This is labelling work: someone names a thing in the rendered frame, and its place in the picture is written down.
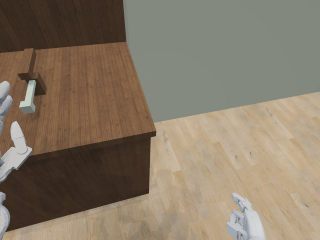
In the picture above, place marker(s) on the left robot hand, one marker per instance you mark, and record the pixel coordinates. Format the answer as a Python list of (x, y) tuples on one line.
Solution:
[(17, 155)]

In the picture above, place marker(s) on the robot left forearm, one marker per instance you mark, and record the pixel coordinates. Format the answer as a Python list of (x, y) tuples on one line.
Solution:
[(4, 216)]

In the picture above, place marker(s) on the counter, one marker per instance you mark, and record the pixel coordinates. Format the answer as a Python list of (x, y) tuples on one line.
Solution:
[(91, 130)]

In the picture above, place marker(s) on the tap lever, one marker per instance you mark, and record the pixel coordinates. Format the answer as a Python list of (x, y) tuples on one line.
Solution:
[(28, 106)]

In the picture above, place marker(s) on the right robot hand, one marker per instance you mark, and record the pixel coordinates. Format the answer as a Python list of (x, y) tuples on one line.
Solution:
[(246, 226)]

